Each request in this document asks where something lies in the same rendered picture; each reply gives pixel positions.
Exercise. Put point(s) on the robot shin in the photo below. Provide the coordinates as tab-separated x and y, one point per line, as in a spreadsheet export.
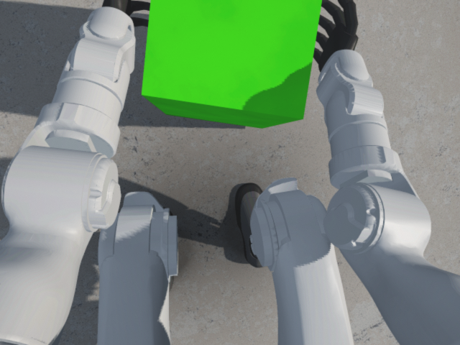
107	236
283	185

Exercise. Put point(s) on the left robot shin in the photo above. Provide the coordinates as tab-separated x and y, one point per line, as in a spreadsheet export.
107	236

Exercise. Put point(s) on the right robot upper arm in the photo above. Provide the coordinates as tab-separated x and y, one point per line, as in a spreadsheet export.
382	233

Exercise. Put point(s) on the robot right forearm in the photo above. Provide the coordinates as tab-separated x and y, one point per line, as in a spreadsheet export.
357	130

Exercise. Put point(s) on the right robot shin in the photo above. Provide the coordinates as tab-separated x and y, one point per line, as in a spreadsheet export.
283	185

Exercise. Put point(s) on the robot left hand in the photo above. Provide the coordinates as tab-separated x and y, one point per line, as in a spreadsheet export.
128	7

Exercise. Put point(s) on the robot left forearm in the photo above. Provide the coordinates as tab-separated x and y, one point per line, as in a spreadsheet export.
85	111

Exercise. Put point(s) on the carton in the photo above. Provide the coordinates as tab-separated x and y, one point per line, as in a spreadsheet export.
242	62

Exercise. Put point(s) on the left robot upper arm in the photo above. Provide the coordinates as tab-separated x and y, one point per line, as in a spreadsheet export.
55	199

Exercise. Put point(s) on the robot right hand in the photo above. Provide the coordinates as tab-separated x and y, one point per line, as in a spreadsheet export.
342	34

